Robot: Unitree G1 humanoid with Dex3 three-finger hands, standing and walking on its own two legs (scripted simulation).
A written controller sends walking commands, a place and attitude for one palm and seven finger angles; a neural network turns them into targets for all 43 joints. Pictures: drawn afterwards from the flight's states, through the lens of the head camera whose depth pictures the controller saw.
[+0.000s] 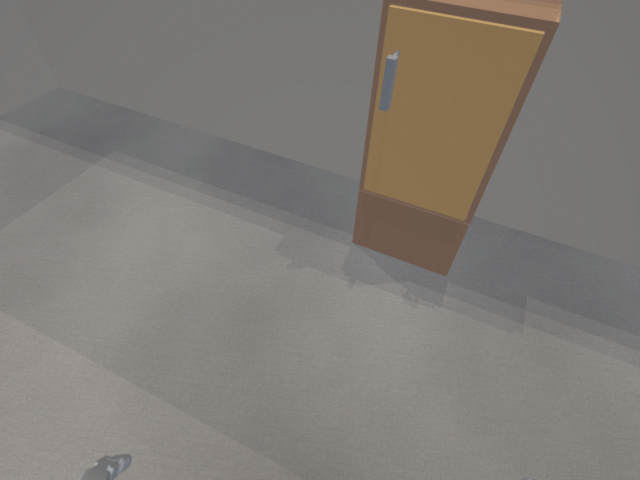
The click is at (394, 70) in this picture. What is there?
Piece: cupboard door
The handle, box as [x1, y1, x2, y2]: [379, 51, 399, 111]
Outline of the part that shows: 399,51 396,51 392,55 389,54 386,58 379,109 386,111 389,107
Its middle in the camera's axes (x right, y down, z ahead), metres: +0.19 -0.43 +1.05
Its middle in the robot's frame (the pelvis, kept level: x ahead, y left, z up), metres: +1.09 -0.14 -0.01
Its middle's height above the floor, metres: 0.75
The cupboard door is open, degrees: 0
